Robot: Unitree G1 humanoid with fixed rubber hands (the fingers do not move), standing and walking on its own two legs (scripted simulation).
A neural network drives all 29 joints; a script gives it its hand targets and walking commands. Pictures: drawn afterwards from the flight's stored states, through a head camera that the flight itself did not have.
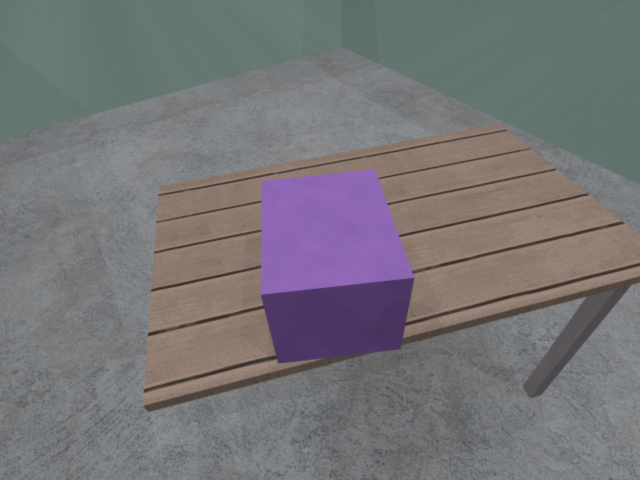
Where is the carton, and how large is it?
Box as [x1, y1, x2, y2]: [261, 169, 413, 363]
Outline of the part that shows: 374,169 262,181 261,297 278,363 400,348 413,282 413,275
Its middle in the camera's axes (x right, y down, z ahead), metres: +0.02 +0.04 +0.69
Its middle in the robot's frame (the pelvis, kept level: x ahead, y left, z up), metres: +0.51 +0.00 -0.04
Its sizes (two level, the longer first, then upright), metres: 0.268 0.213 0.192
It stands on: a table, 0.64 m high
